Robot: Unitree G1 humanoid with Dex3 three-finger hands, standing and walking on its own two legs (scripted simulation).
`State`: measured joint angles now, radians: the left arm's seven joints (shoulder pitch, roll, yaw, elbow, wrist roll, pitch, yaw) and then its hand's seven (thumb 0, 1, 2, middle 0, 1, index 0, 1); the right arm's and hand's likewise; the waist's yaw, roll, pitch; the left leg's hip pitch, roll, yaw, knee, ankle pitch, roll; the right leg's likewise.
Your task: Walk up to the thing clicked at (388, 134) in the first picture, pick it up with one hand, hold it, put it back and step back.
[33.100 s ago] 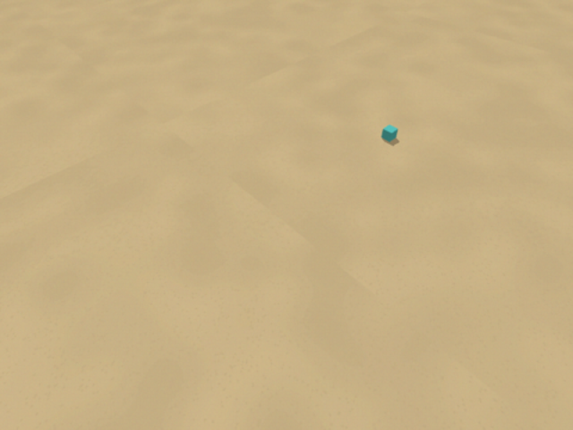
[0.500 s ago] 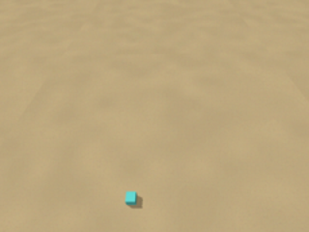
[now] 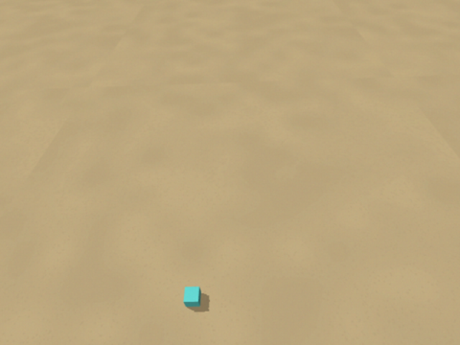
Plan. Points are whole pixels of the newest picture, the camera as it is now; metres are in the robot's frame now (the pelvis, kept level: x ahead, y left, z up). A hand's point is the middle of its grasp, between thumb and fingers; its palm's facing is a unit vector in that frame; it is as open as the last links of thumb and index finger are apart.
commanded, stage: stand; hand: left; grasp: from above
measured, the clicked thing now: (192, 296) +0.46 +0.23 -0.75
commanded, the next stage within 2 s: step back in 1.40 s
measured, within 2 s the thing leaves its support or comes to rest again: neither
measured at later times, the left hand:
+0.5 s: hand out of the picture +0.07 +0.23 -0.16, palm faces +0.01 -0.94 -0.33, open 7.4 cm
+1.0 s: hand out of the picture +0.09 +0.23 -0.15, palm faces +0.00 -0.94 -0.34, open 7.4 cm
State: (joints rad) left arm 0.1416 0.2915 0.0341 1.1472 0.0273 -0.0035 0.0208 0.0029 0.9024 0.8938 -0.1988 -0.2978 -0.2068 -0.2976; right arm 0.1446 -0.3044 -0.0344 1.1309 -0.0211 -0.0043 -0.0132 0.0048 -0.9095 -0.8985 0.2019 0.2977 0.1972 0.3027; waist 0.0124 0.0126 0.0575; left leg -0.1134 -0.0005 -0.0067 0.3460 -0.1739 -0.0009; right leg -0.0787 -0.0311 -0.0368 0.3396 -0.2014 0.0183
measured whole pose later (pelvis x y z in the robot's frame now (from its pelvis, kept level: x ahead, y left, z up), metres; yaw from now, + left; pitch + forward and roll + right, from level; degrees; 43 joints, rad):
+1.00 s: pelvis +0.01 -0.01 +0.00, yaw -1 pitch -3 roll +0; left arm 0.10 0.32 0.03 1.15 0.01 -0.01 0.00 0.00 0.90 0.89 -0.20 -0.30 -0.21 -0.30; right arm 0.11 -0.33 -0.01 1.14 -0.01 -0.01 -0.01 0.00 -0.91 -0.90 0.20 0.30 0.20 0.30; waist 0.01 0.01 0.05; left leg -0.09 0.02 0.00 0.31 -0.17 -0.02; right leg -0.07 -0.01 -0.03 0.32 -0.20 0.00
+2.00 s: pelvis -0.08 +0.03 -0.02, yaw -5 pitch -2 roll -1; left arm 0.09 0.39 0.07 0.87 0.01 0.06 0.01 0.00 0.90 0.89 -0.20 -0.30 -0.21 -0.30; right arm 0.13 -0.35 -0.05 0.88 -0.02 0.02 -0.01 0.00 -0.91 -0.90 0.21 0.30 0.20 0.30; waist -0.02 -0.02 0.22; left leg -0.32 0.01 0.04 0.59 -0.25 0.04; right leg -0.36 0.07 0.12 0.97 -0.52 0.02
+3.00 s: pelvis -0.38 +0.01 -0.02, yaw -6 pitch -2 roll +2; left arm 0.22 0.35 0.07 0.85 0.04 0.06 -0.01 0.01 0.90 0.89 -0.20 -0.30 -0.21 -0.30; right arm 0.17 -0.42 -0.06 0.85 0.00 0.05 -0.02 0.01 -0.91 -0.90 0.20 0.30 0.20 0.30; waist 0.03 0.03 0.14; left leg -0.53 -0.12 -0.13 1.12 -0.44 -0.01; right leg -0.27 -0.02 0.04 0.64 -0.33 -0.02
